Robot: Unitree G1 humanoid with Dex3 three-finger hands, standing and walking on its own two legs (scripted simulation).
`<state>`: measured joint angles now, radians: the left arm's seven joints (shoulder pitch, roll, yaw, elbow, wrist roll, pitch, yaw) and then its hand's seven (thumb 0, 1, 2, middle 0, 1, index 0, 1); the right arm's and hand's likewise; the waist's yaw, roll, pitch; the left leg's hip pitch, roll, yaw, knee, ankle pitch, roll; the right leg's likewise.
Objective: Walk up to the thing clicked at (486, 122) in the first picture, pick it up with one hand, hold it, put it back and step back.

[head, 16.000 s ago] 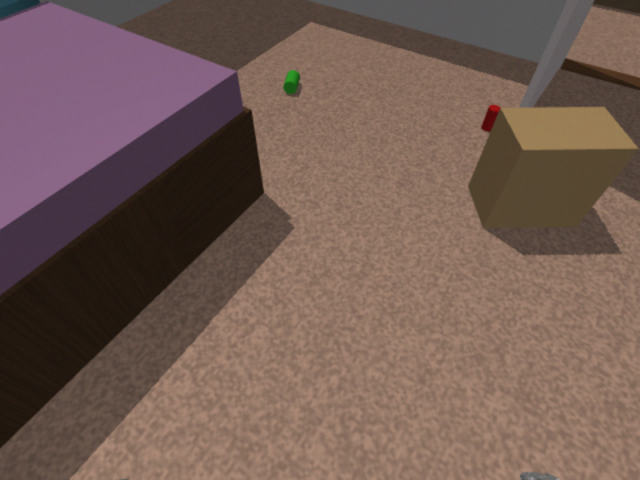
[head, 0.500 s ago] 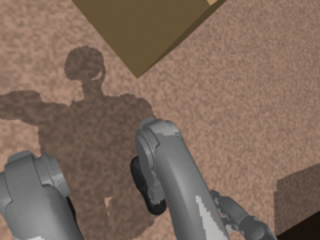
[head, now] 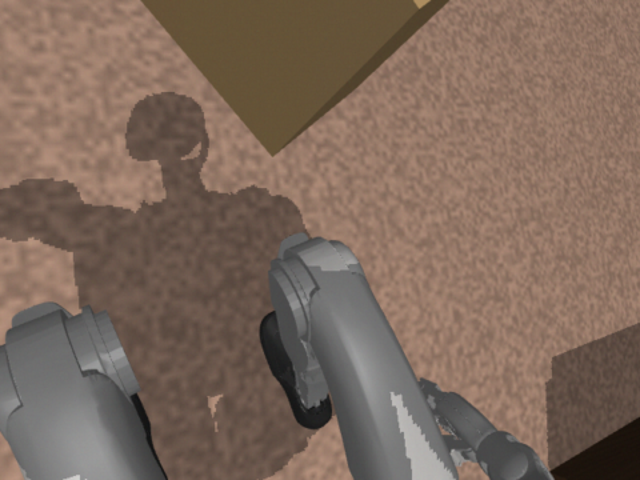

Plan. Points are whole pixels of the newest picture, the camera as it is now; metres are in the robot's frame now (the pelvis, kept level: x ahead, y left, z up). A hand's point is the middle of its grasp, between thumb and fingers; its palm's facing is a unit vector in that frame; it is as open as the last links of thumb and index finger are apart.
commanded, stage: close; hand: left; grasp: from above
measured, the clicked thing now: out of the picture +0.45 +0.34 -0.25
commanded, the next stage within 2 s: settle in 0.20 s
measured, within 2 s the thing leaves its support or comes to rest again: leaves its support in 0.72 s
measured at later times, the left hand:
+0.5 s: hand out of the picture +0.44 +0.33 -0.22, palm faces -0.44 -0.14 -0.89, open 8.1 cm
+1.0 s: hand out of the picture +0.44 +0.34 -0.14, palm faces -0.42 -0.11 -0.90, open 7.9 cm
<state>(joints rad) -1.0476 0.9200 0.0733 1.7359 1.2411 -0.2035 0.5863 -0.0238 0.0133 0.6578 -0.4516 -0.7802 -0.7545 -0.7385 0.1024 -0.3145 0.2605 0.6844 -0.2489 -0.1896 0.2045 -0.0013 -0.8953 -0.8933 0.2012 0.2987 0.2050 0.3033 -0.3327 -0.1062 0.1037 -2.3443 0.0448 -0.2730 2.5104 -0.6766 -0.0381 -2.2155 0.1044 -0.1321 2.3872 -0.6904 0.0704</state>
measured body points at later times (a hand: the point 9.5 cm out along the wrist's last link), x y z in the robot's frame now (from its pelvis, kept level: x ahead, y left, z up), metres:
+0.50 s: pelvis +0.00 +0.00 +0.00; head +0.25 +0.11 +0.35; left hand +0.45 +0.33 -0.16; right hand +0.07 -0.25 -0.07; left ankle +0.07 +0.14 -0.27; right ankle +0.11 -0.12 -0.27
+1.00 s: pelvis +0.01 +0.00 +0.02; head +0.24 +0.09 +0.40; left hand +0.45 +0.34 -0.09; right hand +0.12 -0.26 -0.08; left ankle +0.07 +0.14 -0.27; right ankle +0.11 -0.12 -0.27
